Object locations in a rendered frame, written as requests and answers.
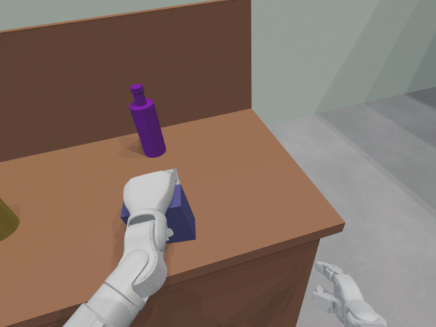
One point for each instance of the sponge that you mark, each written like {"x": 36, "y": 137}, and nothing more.
{"x": 179, "y": 217}

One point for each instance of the robot right forearm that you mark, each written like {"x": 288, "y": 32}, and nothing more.
{"x": 358, "y": 313}

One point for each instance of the robot left forearm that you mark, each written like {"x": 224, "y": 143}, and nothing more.
{"x": 140, "y": 273}

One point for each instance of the robot right hand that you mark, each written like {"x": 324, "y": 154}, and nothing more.
{"x": 345, "y": 289}

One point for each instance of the table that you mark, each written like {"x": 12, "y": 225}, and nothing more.
{"x": 69, "y": 145}

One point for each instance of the robot left hand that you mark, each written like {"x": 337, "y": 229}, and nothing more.
{"x": 151, "y": 191}

